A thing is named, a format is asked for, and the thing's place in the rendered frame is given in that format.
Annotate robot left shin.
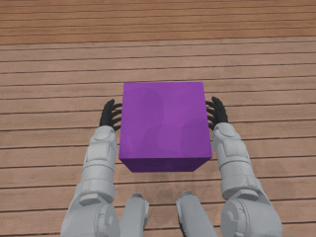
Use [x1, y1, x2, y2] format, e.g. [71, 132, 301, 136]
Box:
[125, 193, 143, 205]

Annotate left robot hand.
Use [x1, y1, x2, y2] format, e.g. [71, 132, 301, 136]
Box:
[99, 99, 122, 131]

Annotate left robot thigh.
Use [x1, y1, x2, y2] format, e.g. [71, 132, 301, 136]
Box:
[118, 197, 149, 237]

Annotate carton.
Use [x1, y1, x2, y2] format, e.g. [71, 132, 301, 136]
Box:
[118, 82, 212, 173]

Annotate robot right forearm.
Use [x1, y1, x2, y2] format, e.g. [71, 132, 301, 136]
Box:
[211, 122, 283, 236]

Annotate right robot hand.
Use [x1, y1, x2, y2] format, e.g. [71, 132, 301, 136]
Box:
[205, 96, 229, 131]

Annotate robot left forearm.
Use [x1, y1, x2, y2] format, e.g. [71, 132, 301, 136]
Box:
[60, 125, 119, 237]

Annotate right robot upper arm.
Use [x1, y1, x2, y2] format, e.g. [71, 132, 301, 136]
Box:
[219, 197, 292, 237]

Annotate left robot upper arm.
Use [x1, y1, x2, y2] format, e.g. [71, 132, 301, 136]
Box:
[60, 201, 120, 237]

